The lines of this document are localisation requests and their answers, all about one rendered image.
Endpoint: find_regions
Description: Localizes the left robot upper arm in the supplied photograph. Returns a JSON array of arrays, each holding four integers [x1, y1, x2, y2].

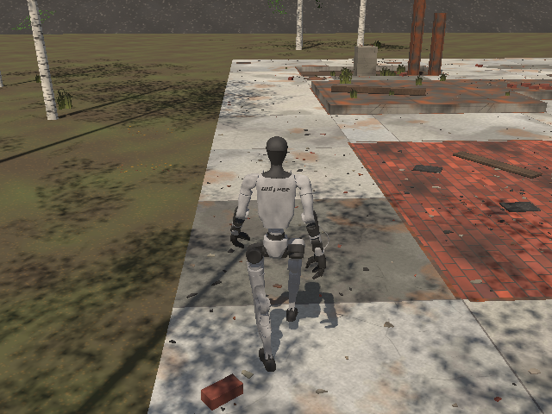
[[235, 173, 259, 220]]

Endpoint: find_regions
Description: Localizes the humanoid robot head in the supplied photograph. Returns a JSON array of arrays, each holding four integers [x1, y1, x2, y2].
[[262, 136, 292, 179]]

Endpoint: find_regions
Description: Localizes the robot left forearm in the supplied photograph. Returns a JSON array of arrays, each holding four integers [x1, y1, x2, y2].
[[230, 206, 245, 235]]

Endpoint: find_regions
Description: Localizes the right robot hand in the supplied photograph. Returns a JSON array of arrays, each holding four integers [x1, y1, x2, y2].
[[305, 254, 326, 279]]

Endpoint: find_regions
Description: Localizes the left robot hand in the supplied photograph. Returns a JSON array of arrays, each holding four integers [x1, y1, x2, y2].
[[230, 232, 250, 248]]

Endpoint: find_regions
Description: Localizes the robot left shin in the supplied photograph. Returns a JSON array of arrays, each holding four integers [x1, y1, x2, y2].
[[254, 299, 273, 360]]

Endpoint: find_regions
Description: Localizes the right robot upper arm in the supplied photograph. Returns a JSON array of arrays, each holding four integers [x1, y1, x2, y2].
[[294, 174, 315, 224]]

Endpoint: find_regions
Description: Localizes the robot right forearm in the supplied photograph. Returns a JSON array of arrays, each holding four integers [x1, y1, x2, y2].
[[306, 210, 324, 256]]

